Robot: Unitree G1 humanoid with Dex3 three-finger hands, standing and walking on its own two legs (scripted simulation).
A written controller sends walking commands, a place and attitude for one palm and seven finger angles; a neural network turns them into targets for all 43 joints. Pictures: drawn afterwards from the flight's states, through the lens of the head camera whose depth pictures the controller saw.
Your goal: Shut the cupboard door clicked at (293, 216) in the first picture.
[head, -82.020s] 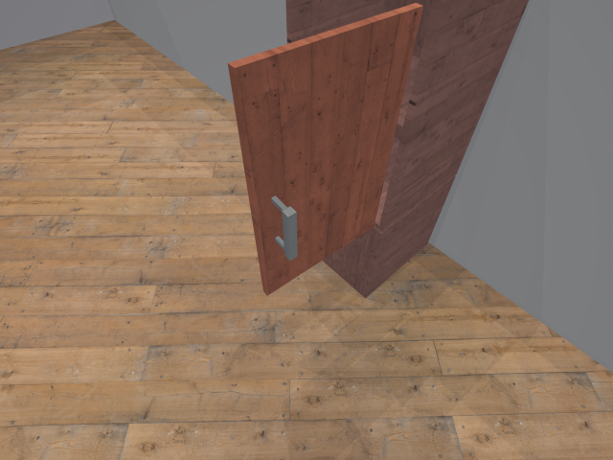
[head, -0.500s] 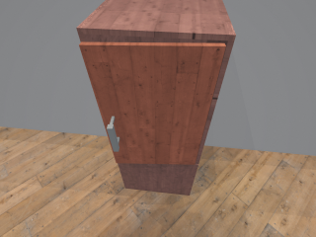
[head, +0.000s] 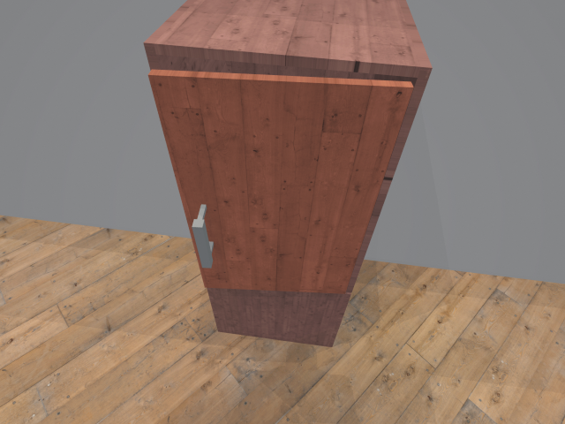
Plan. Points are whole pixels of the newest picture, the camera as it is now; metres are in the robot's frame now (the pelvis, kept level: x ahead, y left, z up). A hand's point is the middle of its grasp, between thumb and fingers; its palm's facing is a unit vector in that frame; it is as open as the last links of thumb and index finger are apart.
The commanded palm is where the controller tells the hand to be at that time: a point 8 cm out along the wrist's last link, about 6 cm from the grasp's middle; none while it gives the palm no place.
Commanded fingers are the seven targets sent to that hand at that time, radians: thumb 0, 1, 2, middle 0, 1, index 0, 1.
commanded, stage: look again from close up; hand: left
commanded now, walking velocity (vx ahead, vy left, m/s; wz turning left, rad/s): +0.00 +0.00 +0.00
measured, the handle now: (205, 237) +0.48 +0.19 -0.09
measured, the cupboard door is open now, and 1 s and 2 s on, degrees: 5 5 5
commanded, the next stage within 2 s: raise the hand and make a fist in 0.22 s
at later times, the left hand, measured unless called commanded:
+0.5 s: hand (155, 395) +0.17 +0.19 -0.05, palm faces +0.22 -0.97 -0.12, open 7.2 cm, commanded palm +0.10 +0.22 -0.07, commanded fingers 0.00 0.90 0.90 -0.37 -0.48 -0.37 -0.48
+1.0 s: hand (186, 399) +0.18 +0.15 -0.08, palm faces -0.03 -1.00 -0.02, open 4.9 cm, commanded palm +0.14 +0.21 -0.07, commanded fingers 0.00 0.90 0.90 -0.82 -0.98 -0.82 -0.98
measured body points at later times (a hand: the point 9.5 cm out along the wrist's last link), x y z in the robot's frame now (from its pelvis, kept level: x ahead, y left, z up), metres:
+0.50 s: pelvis -0.01 +0.00 -0.02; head +0.00 +0.00 +0.43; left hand +0.16 +0.24 -0.04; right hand +0.09 -0.25 -0.13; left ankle +0.04 +0.11 -0.74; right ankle +0.00 -0.14 -0.74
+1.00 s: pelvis -0.02 -0.03 -0.14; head +0.06 -0.03 +0.30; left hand +0.17 +0.21 -0.07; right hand +0.21 -0.23 -0.22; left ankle +0.04 +0.10 -0.74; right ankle +0.00 -0.14 -0.74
